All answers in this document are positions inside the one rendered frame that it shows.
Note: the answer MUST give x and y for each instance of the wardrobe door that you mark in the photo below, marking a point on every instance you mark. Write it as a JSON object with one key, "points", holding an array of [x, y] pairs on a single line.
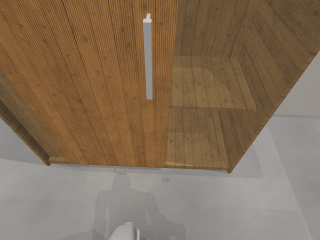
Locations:
{"points": [[18, 107], [80, 67]]}

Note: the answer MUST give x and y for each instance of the robot left thigh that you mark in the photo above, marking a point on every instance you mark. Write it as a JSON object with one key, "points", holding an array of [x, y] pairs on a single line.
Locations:
{"points": [[126, 232]]}

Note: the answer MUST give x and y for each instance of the handle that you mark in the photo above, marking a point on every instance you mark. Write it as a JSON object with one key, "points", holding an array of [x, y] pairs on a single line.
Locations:
{"points": [[148, 58]]}

